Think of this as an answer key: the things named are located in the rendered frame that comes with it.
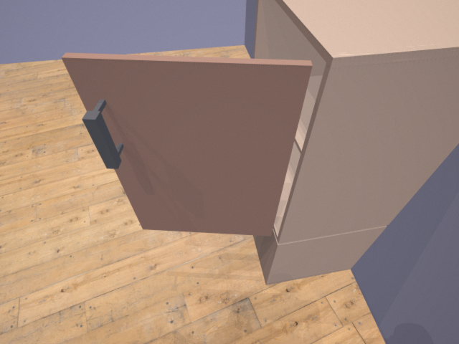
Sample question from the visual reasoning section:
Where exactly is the cupboard door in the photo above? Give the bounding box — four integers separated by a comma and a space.
61, 52, 313, 237

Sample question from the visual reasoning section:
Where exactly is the handle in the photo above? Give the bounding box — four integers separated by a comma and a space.
82, 100, 123, 169

